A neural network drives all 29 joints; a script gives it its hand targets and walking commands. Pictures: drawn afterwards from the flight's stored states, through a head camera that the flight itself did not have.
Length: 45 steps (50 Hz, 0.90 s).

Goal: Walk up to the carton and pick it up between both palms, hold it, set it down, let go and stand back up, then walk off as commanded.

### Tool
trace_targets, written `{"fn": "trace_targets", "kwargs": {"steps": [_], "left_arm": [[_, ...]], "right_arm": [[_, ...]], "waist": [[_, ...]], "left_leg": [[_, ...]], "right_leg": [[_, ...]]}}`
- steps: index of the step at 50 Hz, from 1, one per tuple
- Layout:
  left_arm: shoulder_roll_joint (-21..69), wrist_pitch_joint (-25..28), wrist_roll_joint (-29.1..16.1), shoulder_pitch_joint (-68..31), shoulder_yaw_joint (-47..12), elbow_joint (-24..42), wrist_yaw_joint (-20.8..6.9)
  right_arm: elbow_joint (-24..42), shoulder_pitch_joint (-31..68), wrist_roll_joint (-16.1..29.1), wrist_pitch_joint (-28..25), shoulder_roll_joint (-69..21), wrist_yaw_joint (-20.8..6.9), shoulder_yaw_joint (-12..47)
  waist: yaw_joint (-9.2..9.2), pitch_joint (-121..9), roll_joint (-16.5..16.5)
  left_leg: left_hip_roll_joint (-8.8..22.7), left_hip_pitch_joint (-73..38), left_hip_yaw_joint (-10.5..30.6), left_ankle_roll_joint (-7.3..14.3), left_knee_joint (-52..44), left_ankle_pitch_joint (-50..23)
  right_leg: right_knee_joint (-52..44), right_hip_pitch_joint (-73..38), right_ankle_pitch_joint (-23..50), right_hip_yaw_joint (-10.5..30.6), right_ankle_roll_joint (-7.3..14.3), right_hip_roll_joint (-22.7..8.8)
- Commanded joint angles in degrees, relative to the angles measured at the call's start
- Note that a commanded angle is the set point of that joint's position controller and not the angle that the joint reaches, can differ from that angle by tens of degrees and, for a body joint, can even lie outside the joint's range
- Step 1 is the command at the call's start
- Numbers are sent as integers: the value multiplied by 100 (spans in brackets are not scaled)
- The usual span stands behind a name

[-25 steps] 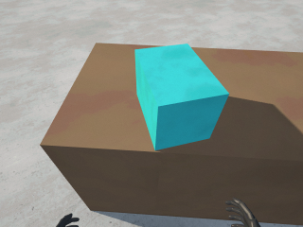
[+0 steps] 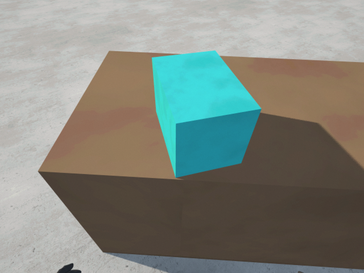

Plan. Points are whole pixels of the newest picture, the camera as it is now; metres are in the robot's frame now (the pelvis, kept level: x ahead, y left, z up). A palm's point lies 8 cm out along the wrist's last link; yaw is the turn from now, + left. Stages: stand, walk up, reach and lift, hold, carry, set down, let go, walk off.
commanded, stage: walk up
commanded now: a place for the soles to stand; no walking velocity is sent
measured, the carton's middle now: (196, 110) +0.52 -0.04 +0.07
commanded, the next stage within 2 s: none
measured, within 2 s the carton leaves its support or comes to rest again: neither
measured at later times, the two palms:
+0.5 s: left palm out of the picture +0.08 +0.24 -0.08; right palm out of the picture +0.10 -0.36 -0.09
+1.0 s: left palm out of the picture +0.09 +0.26 -0.10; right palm out of the picture +0.14 -0.34 -0.08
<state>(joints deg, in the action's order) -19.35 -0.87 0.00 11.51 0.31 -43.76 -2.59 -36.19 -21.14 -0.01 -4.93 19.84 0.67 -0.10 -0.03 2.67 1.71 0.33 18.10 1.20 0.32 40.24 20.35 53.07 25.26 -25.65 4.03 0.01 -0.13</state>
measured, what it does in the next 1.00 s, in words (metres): steps on the spot: right foot, then left foot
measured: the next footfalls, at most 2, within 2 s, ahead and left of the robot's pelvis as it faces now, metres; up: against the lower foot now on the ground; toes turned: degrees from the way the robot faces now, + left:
right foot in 0.10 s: +0.09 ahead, -0.17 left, +0.00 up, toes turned -1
left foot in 0.58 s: +0.08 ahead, +0.08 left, +0.00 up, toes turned -2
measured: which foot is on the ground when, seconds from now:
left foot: down 0.00-0.10, up 0.12-0.56, down 0.58-1.00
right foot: up 0.00-0.08, down 0.10-1.00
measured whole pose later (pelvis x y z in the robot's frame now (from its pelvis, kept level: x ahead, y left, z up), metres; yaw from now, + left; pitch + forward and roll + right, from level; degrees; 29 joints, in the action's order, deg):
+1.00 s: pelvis +0.02 -0.04 +0.00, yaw +2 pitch -2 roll +0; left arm -20.9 2.8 0.0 16.2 0.8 -45.2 -0.3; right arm -36.5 -16.8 0.0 -1.3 23.3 0.3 -1.0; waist -0.2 3.5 0.0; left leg 0.9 21.3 -1.2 1.0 43.4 19.7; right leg 43.7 21.4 -20.5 3.1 0.0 0.8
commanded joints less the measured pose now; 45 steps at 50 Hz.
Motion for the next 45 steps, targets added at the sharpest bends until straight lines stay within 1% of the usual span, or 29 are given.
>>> {"fn": "trace_targets", "kwargs": {"steps": [1,3,4,5,6,7,9,11,14,17,19,20,23,25,27,28,29,30,31,32,36,38,39,40,41,42,43,44,45], "left_arm": [[-1338,273,254,340,783,603,-55],[-1204,341,200,963,728,268,8],[-1408,394,243,1229,800,149,75],[-1997,420,375,1371,895,221,144],[-2241,377,262,828,898,342,154],[-2256,338,235,745,912,406,154],[-2005,370,182,530,826,322,234],[-1743,412,166,362,784,332,278],[-1780,467,148,831,724,304,296],[-1757,463,124,678,715,382,305],[-1727,469,106,1060,665,222,352],[-1743,450,129,863,644,302,325],[-1719,406,159,742,666,373,275],[-1743,362,175,563,660,514,226],[-1689,281,171,286,584,504,214],[-1555,254,130,428,532,426,205],[-1159,282,79,449,393,526,224],[-876,289,5,665,355,427,247],[-1432,271,34,723,518,231,283],[-1578,252,45,623,573,222,229],[-1454,310,105,716,524,36,206],[-1428,372,120,942,525,55,213],[-1296,422,99,1148,489,14,244],[-1401,502,130,1256,510,-51,290],[-1723,550,203,1005,603,-2,343],[-2048,589,188,855,631,77,352],[-2143,599,131,837,668,83,342],[-2116,593,133,701,615,130,341],[-1966,563,142,593,584,179,326]], "right_arm": [[253,160,-351,-164,1994,122,-891],[400,645,-298,-85,1746,73,-743],[231,267,-293,-44,1407,63,-593],[345,110,-229,3,1012,101,-489],[362,128,-232,96,1123,161,-454],[286,140,-244,141,1650,174,-586],[119,-37,-178,220,1665,104,-622],[-89,-264,-117,268,1607,63,-590],[-131,-216,-139,337,1431,48,-584],[-111,39,-177,328,1491,82,-594],[-125,200,-191,347,1530,79,-580],[-96,38,-175,337,1448,87,-573],[-8,290,-249,269,1525,65,-611],[-142,27,-224,206,1545,44,-630],[-306,-380,-236,92,1379,36,-640],[-423,-566,-340,108,1478,63,-711],[-295,-657,-395,75,1765,80,-764],[-80,-153,-415,47,1977,72,-733],[23,206,-361,35,1996,77,-712],[-4,366,-327,16,1877,83,-700],[8,276,-284,50,1944,30,-728],[125,558,-317,134,2065,-2,-779],[88,652,-261,181,1857,-13,-679],[52,657,-198,207,1638,-21,-626],[90,627,-156,202,1360,-11,-530],[111,685,-129,255,1302,-19,-510],[53,697,-183,302,1466,-9,-516],[106,538,-197,283,1466,-19,-536],[-24,577,-201,229,1488,-31,-546]], "waist": [[38,-354,-1106],[456,-395,-867],[556,-445,-154],[420,-88,1295],[247,87,1466],[287,63,806],[134,329,239],[74,160,540],[135,-40,635],[143,-87,641],[270,-25,406],[129,-198,505],[238,3,523],[118,-151,860],[-177,-202,541],[-297,-343,99],[-349,-458,-801],[-99,-536,-1391],[-96,-342,-1085],[-119,-48,-495],[-116,-211,-1083],[78,-412,-1053],[261,-400,-594],[270,-492,-461],[126,-368,79],[12,-178,367],[64,-167,317],[-30,-68,318],[-63,-255,100]], "left_leg": [[1572,-185,1596,1255,-1400,-597],[1077,876,773,848,-589,-630],[575,1133,301,514,593,-496],[-159,2165,-218,177,2140,632],[-296,2409,-80,134,2241,1623],[-231,2123,235,218,2482,1863],[55,2181,404,122,2568,821],[189,1954,341,90,2230,307],[168,1767,166,39,1983,62],[217,1460,111,-26,1567,377],[129,1581,134,32,1550,360],[187,1296,129,36,1368,527],[188,1136,6,107,1096,742],[88,557,-230,121,613,1037],[-89,-632,-507,214,-588,18],[-144,-1336,-300,355,-877,91],[827,-1767,1370,643,-1563,710],[1811,-1351,3088,1001,-2415,1811],[1986,-556,3245,1299,-2476,2673],[1953,-133,2965,1397,-2429,2771],[1659,-507,1917,1191,-1877,1065],[1664,-185,1558,1190,-1447,608],[1533,-42,1202,1065,-1021,-77],[1242,114,697,764,-394,-668],[701,507,207,496,370,-897],[29,1116,-98,203,870,356],[-77,1273,93,201,838,1397],[-41,1003,171,235,627,1523],[54,517,73,241,254,988]], "right_leg": [[-505,202,-321,-137,200,-353],[-1778,-1312,552,-476,346,-27],[-2513,-1930,643,97,310,-156],[-3131,-2005,651,2273,677,-1135],[-3754,-1290,-229,3597,1070,-1804],[-3848,-881,-680,3887,995,-1850],[-3837,-1160,-604,3169,509,-1509],[-3648,-1141,-255,2436,152,-1101],[-3450,-1575,1052,2164,158,-1033],[-3206,-1247,1418,1949,747,-1189],[-3112,-1591,1954,2030,471,-1113],[-3061,-1305,1568,1910,873,-1185],[-3254,-703,485,2097,1092,-1263],[-3005,-495,52,1708,1260,-1146],[-2445,338,243,1114,1136,-908],[-2066,811,-83,871,878,-828],[-1157,1468,-471,583,538,-454],[-205,1424,-633,-59,164,249],[173,969,-698,263,151,148],[203,824,-628,307,132,37],[-431,530,-469,-47,117,11],[-1126,-131,-44,-462,153,18],[-2039,-648,267,-529,235,95],[-2520,-1017,764,-109,244,-31],[-2638,-1024,1291,1143,466,-604],[-2959,-891,946,2653,787,-1204],[-2984,-893,328,3249,1089,-1468],[-2822,-487,209,3099,1290,-1510],[-2618,-375,371,2473,1125,-1214]]}}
